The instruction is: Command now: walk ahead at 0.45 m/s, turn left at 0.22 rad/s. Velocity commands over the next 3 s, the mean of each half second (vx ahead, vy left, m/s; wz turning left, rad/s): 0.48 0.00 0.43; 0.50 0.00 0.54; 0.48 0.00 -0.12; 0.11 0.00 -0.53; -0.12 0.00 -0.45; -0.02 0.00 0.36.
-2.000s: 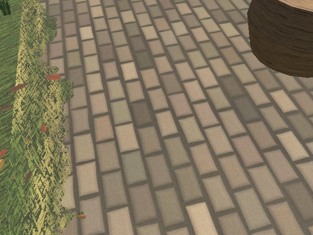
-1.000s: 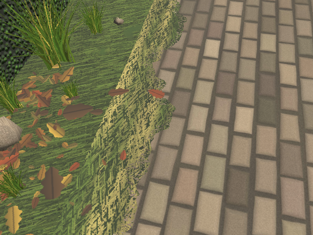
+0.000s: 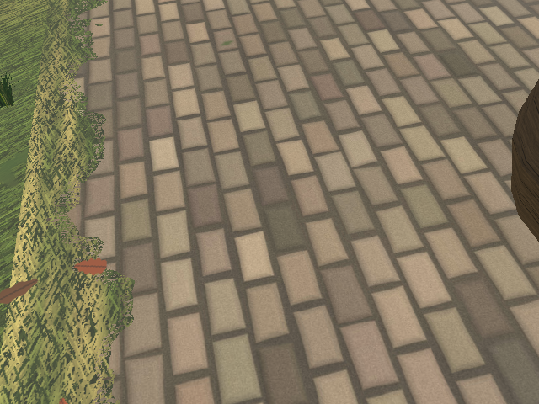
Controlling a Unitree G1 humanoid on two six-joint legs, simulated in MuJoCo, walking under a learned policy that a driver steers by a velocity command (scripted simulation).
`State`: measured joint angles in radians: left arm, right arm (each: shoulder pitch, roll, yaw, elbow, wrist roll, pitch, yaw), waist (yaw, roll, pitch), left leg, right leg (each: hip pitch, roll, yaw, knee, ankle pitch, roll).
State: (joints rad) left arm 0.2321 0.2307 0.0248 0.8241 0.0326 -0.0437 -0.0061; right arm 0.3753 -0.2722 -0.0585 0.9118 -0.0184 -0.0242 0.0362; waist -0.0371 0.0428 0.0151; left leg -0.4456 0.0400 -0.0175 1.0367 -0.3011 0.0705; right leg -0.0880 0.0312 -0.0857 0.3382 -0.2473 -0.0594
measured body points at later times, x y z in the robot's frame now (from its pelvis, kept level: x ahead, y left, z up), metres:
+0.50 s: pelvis +0.25 +0.05 -0.01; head +0.28 +0.06 +0.44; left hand +0.29 +0.32 -0.14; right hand +0.40 -0.20 -0.14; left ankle +0.28 +0.08 -0.75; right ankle +0.26 -0.11 -0.66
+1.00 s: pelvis +0.55 +0.09 -0.01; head +0.58 +0.10 +0.44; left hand +0.54 +0.39 -0.11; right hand +0.74 -0.13 -0.14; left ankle +0.39 +0.12 -0.66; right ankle +0.64 +0.04 -0.75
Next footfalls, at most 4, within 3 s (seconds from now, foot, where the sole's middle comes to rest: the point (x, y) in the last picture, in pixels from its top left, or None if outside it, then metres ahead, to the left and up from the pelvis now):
0.32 left None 0.31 0.09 -0.78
0.86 right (266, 341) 0.68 0.06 -0.78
1.36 left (154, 319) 0.76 0.36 -0.78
1.80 right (202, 252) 0.98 0.24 -0.78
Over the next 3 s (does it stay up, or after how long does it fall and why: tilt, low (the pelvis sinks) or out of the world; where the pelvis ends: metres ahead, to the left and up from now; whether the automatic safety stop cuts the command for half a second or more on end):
stays up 0.71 0.32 0.00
